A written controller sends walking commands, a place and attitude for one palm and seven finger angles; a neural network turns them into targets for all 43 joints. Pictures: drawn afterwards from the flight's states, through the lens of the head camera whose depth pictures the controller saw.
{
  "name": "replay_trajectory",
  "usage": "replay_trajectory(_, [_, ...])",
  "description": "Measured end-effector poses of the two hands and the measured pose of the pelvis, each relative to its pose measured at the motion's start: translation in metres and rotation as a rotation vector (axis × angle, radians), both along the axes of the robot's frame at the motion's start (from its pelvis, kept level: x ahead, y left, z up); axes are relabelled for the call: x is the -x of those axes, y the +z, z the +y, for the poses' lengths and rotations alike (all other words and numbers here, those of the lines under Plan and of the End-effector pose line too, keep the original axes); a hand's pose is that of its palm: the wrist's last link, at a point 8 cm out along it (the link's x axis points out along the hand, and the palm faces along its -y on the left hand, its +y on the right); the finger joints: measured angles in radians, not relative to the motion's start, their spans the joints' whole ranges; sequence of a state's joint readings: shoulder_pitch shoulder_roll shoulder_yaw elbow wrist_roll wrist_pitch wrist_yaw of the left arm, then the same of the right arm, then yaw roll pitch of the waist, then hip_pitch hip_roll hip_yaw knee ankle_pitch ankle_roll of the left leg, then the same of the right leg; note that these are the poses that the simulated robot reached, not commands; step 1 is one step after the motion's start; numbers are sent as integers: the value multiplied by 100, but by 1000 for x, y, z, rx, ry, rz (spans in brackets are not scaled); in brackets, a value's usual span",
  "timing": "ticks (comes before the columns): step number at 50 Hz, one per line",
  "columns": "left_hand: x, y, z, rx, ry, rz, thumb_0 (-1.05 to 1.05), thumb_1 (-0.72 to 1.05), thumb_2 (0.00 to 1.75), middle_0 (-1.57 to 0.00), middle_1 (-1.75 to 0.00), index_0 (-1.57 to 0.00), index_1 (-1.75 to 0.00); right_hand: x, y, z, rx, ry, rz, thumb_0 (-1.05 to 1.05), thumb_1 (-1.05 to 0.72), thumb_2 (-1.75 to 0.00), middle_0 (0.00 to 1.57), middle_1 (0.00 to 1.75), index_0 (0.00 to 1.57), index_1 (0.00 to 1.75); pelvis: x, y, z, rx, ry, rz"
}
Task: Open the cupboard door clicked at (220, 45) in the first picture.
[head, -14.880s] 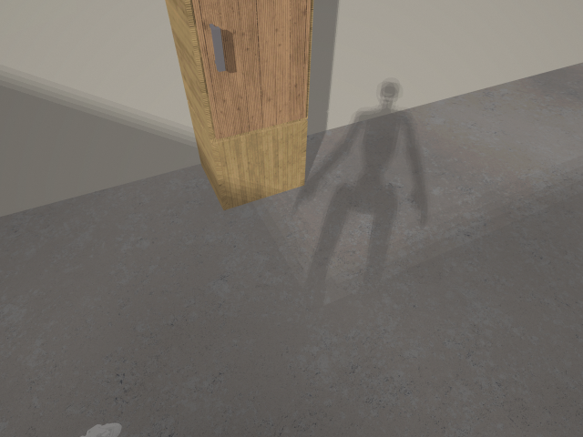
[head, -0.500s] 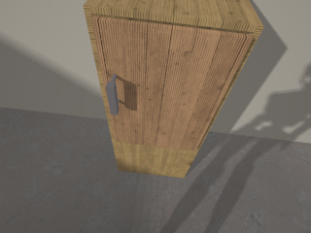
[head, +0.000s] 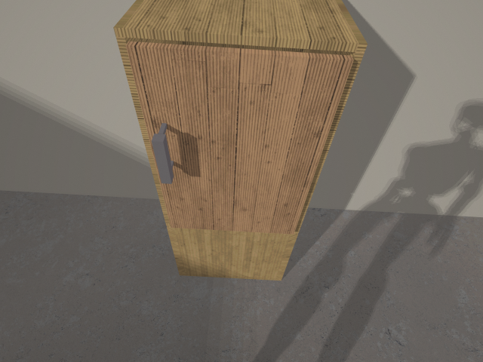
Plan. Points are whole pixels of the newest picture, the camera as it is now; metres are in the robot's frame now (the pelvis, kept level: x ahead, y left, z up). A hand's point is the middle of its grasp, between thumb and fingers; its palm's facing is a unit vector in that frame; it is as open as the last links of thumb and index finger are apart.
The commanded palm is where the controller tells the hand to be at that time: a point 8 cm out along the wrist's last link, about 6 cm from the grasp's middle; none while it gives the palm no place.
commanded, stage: come to a stop and stand still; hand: left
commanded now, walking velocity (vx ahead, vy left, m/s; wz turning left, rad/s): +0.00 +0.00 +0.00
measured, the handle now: (165, 153) +0.54 +0.21 +0.01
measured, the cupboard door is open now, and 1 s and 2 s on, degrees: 0 0 0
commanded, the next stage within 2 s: look again from close up in 0.02 s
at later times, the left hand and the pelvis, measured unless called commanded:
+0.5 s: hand out of the picture +0.03 +0.18 -0.18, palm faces +0.04 -0.98 -0.22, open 7.3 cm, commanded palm none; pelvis +0.00 +0.00 -0.01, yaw +0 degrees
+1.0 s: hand (110, 328) +0.17 +0.21 +0.00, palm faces +0.20 -0.98 -0.04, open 7.7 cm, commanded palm +0.08 +0.25 -0.06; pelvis -0.05 +0.03 -0.04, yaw +4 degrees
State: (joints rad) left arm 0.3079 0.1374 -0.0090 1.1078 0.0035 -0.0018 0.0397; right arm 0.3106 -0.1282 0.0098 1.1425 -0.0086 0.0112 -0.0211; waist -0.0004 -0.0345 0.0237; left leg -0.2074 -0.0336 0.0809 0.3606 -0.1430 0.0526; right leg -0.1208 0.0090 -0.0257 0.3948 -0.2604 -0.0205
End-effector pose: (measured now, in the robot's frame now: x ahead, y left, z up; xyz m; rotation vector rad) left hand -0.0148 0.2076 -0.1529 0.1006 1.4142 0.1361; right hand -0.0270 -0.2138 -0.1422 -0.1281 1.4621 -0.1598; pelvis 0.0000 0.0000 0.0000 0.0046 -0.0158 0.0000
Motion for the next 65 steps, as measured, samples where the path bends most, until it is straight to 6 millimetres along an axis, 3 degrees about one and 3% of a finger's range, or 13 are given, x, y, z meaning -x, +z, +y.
replay_trajectory(8, [14,1,-4,4,-11,48,0,91,90,-20,-30,-20,-30,10,-3,8,-28,-6,25,0,-91,-89,20,30,20,30,-1,-1,-1,0,8,10])
replay_trajectory(16, [-4,2,15,-67,-2,-32,0,91,90,-20,-30,-20,-30,-34,-11,-4,3,21,-114,1,-92,-89,20,30,20,30,-7,-9,1,14,19,6])
replay_trajectory(27, [-34,3,25,-69,-29,-164,0,91,90,-20,-30,-20,-30,-80,2,-14,45,59,-275,1,-92,-89,20,30,20,30,2,-10,6,14,-1,-30])
replay_trajectory(32, [-30,3,28,-57,-39,-169,0,91,90,-20,-30,-20,-30,-76,6,-10,45,70,-278,0,-91,-89,20,30,20,30,10,-8,10,19,-2,-33])
replay_trajectory(39, [-6,0,35,-52,-38,-121,0,91,90,-20,-30,-20,-30,-49,4,-1,42,66,-215,0,-91,-89,20,30,20,30,20,-7,18,30,-1,-29])
replay_trajectory(41, [-25,20,43,-51,77,-271,1,91,90,-20,-30,-20,-30,-48,10,1,57,67,-285,1,-91,-89,20,30,20,30,25,-9,20,28,8,-25])
replay_trajectory(47, [-123,135,53,-111,83,-1051,1,86,88,-20,-33,-20,-34,-83,18,3,59,140,-626,1,-91,-89,20,30,20,30,43,-23,25,5,61,3])
replay_trajectory(51, [-156,157,45,-26,-21,-1398,1,79,85,-20,-38,-20,-38,-115,15,-1,61,188,-775,1,-91,-89,20,30,21,30,57,-47,24,16,61,91])
replay_trajectory(54, [-151,133,37,80,-129,-1480,0,73,82,-21,-42,-21,-42,-137,19,-6,79,220,-867,1,-91,-89,20,30,21,30,65,-70,18,22,35,126])
replay_trajectory(58, [-121,77,41,150,-103,-1321,0,64,79,-22,-47,-22,-48,-161,28,-9,118,259,-946,1,-91,-89,20,30,21,30,67,-91,14,34,28,147])
replay_trajectory(60, [-103,63,50,119,-31,-1255,0,59,77,-22,-50,-23,-51,-171,30,-7,132,285,-961,1,-91,-89,20,30,20,30,65,-96,14,45,35,153])
replay_trajectory(62, [-91,67,60,50,21,-1262,1,54,75,-23,-53,-23,-54,-179,31,-2,137,311,-963,1,-91,-89,20,30,20,30,63,-98,13,58,44,153])
replay_trajectory(65, [-88,98,72,-58,27,-1394,1,47,72,-23,-58,-23,-58,-187,25,10,121,354,-950,1,-91,-89,20,30,20,30,59,-99,13,78,59,164])
